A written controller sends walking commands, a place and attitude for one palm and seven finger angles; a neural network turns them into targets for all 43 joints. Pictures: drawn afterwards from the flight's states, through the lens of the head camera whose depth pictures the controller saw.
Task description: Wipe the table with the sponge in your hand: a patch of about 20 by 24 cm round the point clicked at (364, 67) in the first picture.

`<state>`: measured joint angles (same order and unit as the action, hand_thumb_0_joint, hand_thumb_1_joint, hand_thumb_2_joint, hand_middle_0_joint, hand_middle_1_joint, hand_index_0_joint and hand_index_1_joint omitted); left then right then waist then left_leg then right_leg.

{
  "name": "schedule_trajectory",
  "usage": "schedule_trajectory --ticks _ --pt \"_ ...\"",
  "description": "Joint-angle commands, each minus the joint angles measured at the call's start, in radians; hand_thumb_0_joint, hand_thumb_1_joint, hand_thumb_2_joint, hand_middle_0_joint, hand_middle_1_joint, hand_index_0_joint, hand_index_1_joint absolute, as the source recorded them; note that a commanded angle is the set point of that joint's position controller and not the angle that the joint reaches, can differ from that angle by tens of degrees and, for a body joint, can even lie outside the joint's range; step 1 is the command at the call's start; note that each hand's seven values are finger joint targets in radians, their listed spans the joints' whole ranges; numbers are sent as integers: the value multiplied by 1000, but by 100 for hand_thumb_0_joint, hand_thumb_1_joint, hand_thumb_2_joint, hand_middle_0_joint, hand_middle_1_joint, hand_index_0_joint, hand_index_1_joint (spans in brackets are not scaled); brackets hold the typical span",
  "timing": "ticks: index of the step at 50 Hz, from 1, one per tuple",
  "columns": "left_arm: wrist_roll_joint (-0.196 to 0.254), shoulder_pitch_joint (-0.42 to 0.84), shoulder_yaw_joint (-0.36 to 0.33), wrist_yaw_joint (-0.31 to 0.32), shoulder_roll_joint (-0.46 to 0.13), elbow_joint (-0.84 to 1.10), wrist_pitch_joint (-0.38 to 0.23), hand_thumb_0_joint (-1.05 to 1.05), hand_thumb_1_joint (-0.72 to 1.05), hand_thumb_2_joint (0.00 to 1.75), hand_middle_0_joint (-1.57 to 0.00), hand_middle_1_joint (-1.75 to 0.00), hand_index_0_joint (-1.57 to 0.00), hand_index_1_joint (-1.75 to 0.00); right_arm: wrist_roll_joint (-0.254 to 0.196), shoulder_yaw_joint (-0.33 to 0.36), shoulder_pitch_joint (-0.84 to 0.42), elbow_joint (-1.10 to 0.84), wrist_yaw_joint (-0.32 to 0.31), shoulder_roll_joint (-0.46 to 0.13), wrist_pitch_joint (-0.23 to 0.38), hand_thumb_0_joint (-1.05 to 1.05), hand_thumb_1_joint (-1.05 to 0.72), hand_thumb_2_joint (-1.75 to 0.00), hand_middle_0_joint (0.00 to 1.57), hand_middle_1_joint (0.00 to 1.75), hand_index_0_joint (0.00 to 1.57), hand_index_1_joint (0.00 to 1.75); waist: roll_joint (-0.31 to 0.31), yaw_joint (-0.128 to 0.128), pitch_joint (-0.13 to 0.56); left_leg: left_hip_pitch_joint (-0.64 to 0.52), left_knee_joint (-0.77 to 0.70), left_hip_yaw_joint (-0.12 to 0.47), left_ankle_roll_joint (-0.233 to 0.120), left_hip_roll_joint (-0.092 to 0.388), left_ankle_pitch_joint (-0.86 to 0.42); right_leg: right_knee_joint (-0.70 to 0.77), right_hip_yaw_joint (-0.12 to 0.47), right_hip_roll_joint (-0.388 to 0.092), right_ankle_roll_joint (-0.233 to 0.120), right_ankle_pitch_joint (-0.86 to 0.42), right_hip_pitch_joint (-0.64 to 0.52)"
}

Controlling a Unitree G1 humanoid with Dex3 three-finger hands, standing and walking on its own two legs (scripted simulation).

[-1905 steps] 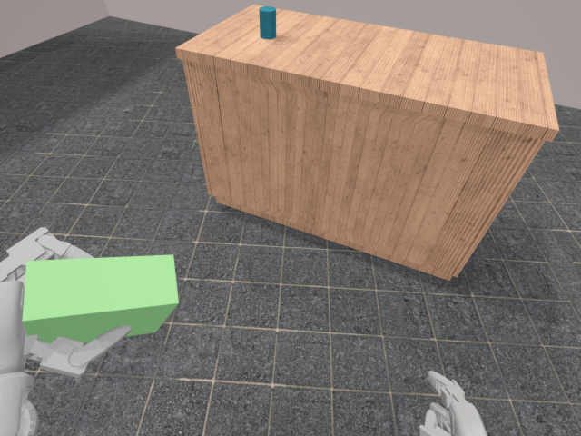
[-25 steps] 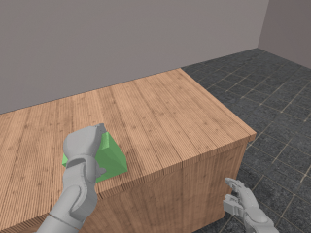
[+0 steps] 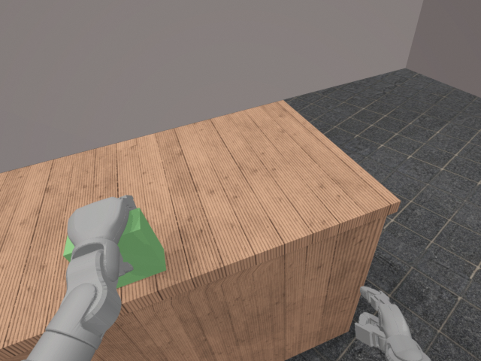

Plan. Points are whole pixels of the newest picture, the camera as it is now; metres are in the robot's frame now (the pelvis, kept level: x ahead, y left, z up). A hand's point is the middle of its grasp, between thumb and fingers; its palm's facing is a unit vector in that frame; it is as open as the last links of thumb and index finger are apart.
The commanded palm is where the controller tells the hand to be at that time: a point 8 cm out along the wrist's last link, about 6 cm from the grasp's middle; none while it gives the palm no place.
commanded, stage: wipe forward along the middle lane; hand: left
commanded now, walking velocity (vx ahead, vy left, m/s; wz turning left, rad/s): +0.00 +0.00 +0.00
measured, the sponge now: (124, 258) +0.27 +0.26 +0.05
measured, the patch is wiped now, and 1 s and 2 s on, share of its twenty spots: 1.00 1.00 1.00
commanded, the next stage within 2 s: slide back across to the first lane in 1.48 s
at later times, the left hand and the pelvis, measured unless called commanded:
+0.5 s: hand (115, 220) +0.32 +0.28 +0.10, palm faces -0.02 -0.04 -1.00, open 9.7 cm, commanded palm +0.30 +0.29 +0.13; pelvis -0.01 +0.00 +0.00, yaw +2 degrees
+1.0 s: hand (115, 202) +0.36 +0.31 +0.10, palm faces -0.06 -0.03 -1.00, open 9.7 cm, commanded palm +0.35 +0.31 +0.13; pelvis -0.01 +0.01 +0.00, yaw +2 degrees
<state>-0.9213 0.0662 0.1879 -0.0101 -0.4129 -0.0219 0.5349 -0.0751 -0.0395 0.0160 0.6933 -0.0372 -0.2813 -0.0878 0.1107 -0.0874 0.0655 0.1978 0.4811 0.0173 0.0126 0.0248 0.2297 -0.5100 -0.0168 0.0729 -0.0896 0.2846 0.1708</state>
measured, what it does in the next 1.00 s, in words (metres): stands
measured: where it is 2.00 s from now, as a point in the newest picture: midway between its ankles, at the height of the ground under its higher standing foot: outside the picture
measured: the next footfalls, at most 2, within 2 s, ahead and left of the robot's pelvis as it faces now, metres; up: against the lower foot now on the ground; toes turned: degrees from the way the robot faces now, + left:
none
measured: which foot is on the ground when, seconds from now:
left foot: down 0.00-1.00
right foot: down 0.00-1.00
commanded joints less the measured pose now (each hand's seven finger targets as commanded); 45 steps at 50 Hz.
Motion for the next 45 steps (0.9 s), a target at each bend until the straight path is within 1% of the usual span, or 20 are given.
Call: schedule_trajectory --ticks 1,3,5,6,9,10,11,14,15,19,20,21,22,24,25,28,30,41,43,45 --pt "-30 288 -112 18 -183 48 -27 0 10 130 -120 -160 -120 -160 4 30 -240 -181 -20 -82 75 0 -90 -90 20 30 20 30 -140 -7 93 -21 -23 -3 -63 -71 -103 146 121 -46 39 -159 18" --pt "-35 321 -117 18 -190 -15 -42 0 10 130 -120 -160 -120 -160 3 32 -226 -165 -27 -88 79 0 -90 -90 20 30 20 30 -155 0 80 -13 -25 -3 -61 -71 -87 158 124 -45 40 -138 32" --pt "-41 366 -134 19 -217 -22 -61 0 10 130 -120 -160 -120 -160 3 34 -210 -159 -31 -93 82 0 -90 -90 20 30 20 30 -119 1 110 -25 -36 3 -59 -70 -86 157 120 -44 34 -132 25" --pt "-31 367 -105 20 -173 -45 -71 0 10 130 -120 -160 -120 -160 2 33 -205 -169 -33 -85 87 0 -90 -90 20 30 20 30 -138 2 107 -10 -33 -1 -62 -73 -83 151 99 -45 40 -133 21" --pt "-26 412 -105 27 -169 -102 -95 0 10 130 -120 -160 -120 -160 0 36 -184 -154 -39 -91 88 0 -90 -90 20 30 20 30 -155 14 113 -3 -28 -5 -62 -73 -84 156 101 -46 42 -161 24" --pt "-31 419 -140 32 -211 -113 -101 0 10 130 -120 -160 -120 -160 1 39 -174 -148 -37 -97 90 0 -90 -90 20 30 20 30 -129 7 120 -10 -35 3 -60 -72 -82 156 107 -43 35 -144 26" --pt "-22 445 -98 33 -161 -126 -109 0 10 130 -120 -160 -120 -160 -1 37 -170 -158 -40 -90 93 0 -90 -90 20 30 20 30 -149 15 122 3 -31 -3 -62 -74 -77 153 89 -46 43 -145 23" --pt "-28 462 -102 36 -169 -217 -114 0 10 130 -120 -160 -120 -160 -2 41 -145 -141 -42 -101 87 0 -90 -90 20 30 20 30 -193 25 105 24 -24 -6 -62 -73 -70 159 96 -47 47 -157 36" --pt "-36 491 -131 38 -211 -232 -116 0 10 130 -120 -160 -120 -160 -3 43 -137 -134 -43 -108 85 0 -90 -90 20 30 20 30 -175 23 107 20 -33 -1 -61 -72 -61 163 104 -46 42 -134 42" --pt "-43 501 -114 39 -190 -301 -128 0 10 130 -120 -160 -120 -160 -3 48 -112 -134 -42 -109 76 0 -90 -90 20 30 20 30 -178 26 136 39 -16 -6 -64 -75 -78 150 94 -48 45 -180 26" --pt "-52 502 -152 40 -241 -306 -130 0 10 130 -120 -160 -120 -160 -2 50 -105 -130 -41 -117 73 0 -90 -90 20 30 20 30 -150 19 146 35 -24 1 -62 -74 -78 148 100 -46 38 -171 25" --pt "-46 530 -97 38 -178 -316 -135 0 10 130 -120 -160 -120 -160 -5 47 -101 -140 -41 -107 72 0 -90 -90 20 30 20 30 -155 32 141 46 -19 -5 -64 -76 -81 143 80 -48 44 -181 28" --pt "-46 535 -103 37 -185 -358 -136 0 10 130 -120 -160 -120 -160 -8 47 -93 -130 -40 -111 69 0 -90 -90 20 30 20 30 -170 38 110 59 -20 -1 -63 -71 -65 148 83 -45 44 -161 49" --pt "-47 559 -99 37 -184 -377 -146 0 10 130 -120 -160 -120 -160 -8 50 -82 -130 -40 -113 65 0 -90 -90 20 30 20 30 -166 40 123 64 -14 -2 -64 -73 -62 146 84 -46 44 -167 50" --pt "-49 565 -137 37 -230 -381 -151 0 10 130 -120 -160 -120 -160 -6 53 -75 -130 -40 -120 63 0 -90 -90 20 30 20 30 -159 34 134 62 -19 2 -63 -73 -62 147 91 -45 41 -161 44" --pt "-50 611 -133 39 -237 -445 -167 0 10 130 -120 -160 -120 -160 -9 53 -55 -121 -44 -122 58 0 -90 -90 20 30 20 30 -181 47 118 91 -13 -2 -66 -72 -45 149 88 -47 48 -139 57" --pt "-56 655 -142 41 -254 -441 -181 0 10 130 -120 -160 -120 -160 -10 56 -44 -123 -44 -122 58 0 -90 -90 20 30 20 30 -147 47 139 83 -20 4 -65 -72 -48 147 84 -46 42 -132 60" --pt "-66 735 -123 71 -237 -549 -223 0 10 130 -120 -160 -120 -160 -13 66 16 -118 -34 -126 44 0 -90 -90 20 30 20 30 -151 63 189 105 -6 1 -70 -72 -71 129 67 -45 44 -180 54" --pt "-67 749 -130 76 -249 -582 -220 0 10 130 -120 -160 -120 -160 -13 66 22 -113 -34 -130 40 0 -90 -90 20 30 20 30 -175 70 164 119 -6 -1 -71 -71 -56 139 69 -45 48 -169 69" --pt "-69 800 -147 76 -275 -580 -226 0 10 130 -120 -160 -120 -160 -15 64 22 -112 -34 -127 39 0 -90 -90 20 30 20 30 -154 68 184 121 -15 4 -69 -71 -61 137 67 -46 44 -166 61"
